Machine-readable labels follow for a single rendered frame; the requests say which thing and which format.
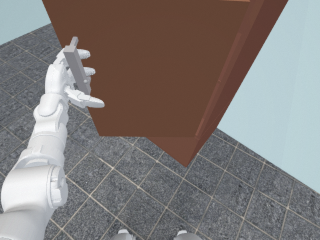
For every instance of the handle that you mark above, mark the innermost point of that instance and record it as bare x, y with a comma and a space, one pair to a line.
75, 64

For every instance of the left robot upper arm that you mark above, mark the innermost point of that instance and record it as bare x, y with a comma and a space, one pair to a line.
30, 197

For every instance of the robot left hand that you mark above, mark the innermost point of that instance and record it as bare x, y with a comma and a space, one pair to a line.
57, 79

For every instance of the robot right shin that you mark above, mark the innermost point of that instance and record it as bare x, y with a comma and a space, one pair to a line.
181, 232

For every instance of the robot shin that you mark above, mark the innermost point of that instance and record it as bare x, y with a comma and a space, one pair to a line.
123, 231
181, 232

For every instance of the robot left forearm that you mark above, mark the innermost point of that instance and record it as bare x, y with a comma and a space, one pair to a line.
48, 140

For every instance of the robot left shin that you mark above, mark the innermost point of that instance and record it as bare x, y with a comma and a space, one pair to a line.
123, 231

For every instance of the cupboard door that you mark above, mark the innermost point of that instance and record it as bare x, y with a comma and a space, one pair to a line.
156, 62

